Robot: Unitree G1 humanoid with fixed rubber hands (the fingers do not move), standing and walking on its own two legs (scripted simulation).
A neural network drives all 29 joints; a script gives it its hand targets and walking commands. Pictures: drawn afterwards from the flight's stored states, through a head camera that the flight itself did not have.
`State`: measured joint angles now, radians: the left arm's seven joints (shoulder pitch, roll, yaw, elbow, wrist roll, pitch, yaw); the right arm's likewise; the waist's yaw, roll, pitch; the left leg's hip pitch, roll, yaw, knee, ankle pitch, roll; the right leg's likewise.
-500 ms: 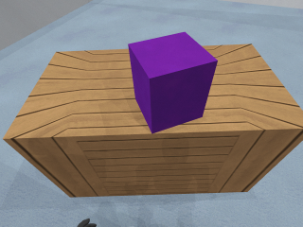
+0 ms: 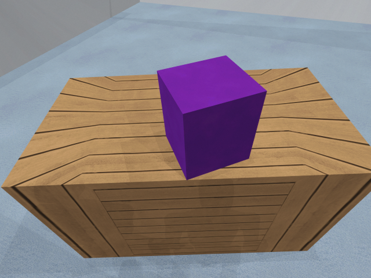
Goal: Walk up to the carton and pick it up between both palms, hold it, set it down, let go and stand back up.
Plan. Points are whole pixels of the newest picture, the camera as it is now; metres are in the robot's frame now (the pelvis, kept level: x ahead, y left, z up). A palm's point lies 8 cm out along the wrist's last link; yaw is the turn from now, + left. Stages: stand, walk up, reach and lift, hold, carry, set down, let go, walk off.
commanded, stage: walk up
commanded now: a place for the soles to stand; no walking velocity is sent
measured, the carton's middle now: (206, 117) +0.54 -0.02 +0.05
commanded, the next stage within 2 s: none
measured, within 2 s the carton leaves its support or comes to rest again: neither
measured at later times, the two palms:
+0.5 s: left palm (120, 238) +0.25 +0.21 -0.12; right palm out of the picture +0.11 -0.28 -0.13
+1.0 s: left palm out of the picture +0.16 +0.23 -0.11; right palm (332, 261) +0.20 -0.30 -0.10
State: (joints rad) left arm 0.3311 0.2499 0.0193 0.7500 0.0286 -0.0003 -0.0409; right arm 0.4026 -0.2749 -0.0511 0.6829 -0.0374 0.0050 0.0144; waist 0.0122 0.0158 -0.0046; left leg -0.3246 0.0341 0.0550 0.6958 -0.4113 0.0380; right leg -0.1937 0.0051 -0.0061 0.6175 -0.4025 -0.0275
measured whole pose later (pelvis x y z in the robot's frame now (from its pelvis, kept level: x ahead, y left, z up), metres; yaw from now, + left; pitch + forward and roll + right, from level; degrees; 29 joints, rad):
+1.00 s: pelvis +0.09 -0.04 +0.00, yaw +5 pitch -3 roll +0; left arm 0.26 0.26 0.04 0.74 0.01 0.04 -0.02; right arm 0.30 -0.28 -0.03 0.66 -0.01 0.03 0.01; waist 0.00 0.00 0.09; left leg -0.26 0.03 0.01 0.62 -0.30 -0.02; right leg -0.30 -0.01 -0.02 0.61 -0.25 0.00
